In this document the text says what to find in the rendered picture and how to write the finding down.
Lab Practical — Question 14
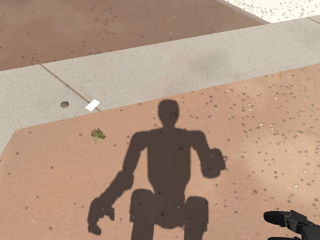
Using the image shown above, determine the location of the right robot hand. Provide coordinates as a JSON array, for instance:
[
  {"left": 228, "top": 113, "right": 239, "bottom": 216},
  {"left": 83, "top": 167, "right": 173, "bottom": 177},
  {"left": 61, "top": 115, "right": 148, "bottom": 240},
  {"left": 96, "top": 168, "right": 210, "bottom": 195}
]
[{"left": 263, "top": 210, "right": 320, "bottom": 240}]

